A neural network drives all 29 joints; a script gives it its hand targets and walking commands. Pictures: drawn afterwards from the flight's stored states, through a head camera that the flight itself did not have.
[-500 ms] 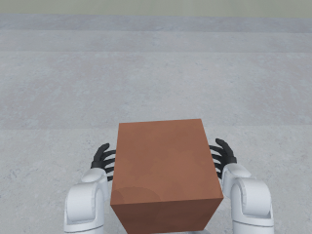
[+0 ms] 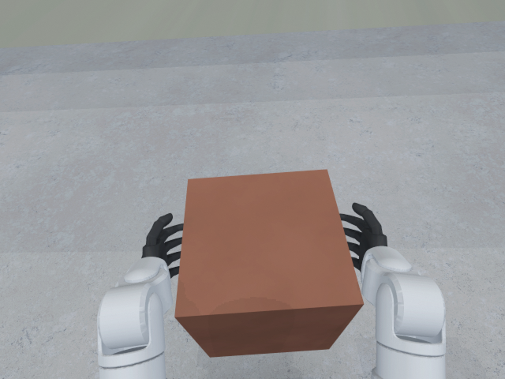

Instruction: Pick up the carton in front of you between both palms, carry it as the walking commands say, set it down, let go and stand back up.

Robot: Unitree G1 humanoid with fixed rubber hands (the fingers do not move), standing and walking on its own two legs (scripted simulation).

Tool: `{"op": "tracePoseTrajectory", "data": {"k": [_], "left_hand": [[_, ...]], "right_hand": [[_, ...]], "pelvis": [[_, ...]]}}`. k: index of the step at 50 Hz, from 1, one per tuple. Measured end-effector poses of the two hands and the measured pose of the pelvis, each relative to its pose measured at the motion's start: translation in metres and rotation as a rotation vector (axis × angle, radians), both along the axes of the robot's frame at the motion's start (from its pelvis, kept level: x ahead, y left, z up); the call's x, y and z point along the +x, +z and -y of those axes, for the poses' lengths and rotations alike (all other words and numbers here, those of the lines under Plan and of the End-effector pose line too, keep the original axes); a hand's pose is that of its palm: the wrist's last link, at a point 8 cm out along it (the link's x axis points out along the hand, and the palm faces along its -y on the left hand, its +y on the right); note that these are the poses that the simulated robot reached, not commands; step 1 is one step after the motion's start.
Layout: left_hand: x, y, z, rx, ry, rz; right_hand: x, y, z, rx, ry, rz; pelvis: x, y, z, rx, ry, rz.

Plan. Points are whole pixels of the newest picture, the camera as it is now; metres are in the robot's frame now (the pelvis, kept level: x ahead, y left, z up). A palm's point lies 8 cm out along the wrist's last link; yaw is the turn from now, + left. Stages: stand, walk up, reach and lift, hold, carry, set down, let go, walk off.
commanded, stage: carry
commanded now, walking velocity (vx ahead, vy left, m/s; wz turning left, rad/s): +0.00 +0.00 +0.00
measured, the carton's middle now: (263, 270) +0.29 +0.00 +0.01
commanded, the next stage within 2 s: hold in 1.62 s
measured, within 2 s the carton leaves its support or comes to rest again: neither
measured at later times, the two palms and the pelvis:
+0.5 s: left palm (161, 231) +0.35 +0.17 +0.05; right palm (343, 221) +0.35 -0.13 +0.05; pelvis +0.09 +0.02 -0.01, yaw -1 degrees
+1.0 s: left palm (163, 248) +0.33 +0.17 +0.03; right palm (343, 239) +0.33 -0.13 +0.04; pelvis +0.04 +0.02 -0.01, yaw -1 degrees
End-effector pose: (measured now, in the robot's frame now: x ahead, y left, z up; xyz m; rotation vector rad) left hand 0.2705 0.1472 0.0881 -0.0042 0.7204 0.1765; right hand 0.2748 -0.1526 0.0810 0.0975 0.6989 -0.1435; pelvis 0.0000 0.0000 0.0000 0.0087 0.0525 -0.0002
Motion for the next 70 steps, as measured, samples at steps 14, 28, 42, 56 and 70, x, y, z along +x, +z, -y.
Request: {"op": "tracePoseTrajectory", "data": {"k": [14, 28, 42, 56, 70], "left_hand": [[0.07, -0.019, -0.013, -0.029, -0.03, -0.037], [0.079, -0.042, -0.019, 0.013, -0.054, -0.01], [0.063, -0.064, -0.02, 0.05, -0.087, 0.013], [0.053, -0.055, -0.018, 0.036, -0.077, 0.066], [0.044, -0.058, -0.015, 0.041, -0.078, 0.043]], "right_hand": [[0.067, -0.002, -0.013, -0.073, 0.003, -0.037], [0.074, -0.031, -0.019, -0.085, 0.019, -0.008], [0.058, -0.053, -0.021, -0.139, 0.056, 0.015], [0.046, -0.042, -0.018, -0.127, 0.039, 0.067], [0.037, -0.047, -0.015, -0.123, 0.041, 0.045]], "pelvis": [[0.083, -0.007, -0.014, -0.004, -0.019, -0.009], [0.085, -0.009, -0.022, -0.004, -0.019, -0.018], [0.055, -0.008, -0.022, -0.008, -0.017, 0.023], [0.037, -0.007, -0.021, -0.009, -0.017, 0.017], [0.028, -0.008, -0.018, -0.008, -0.015, 0.018]]}}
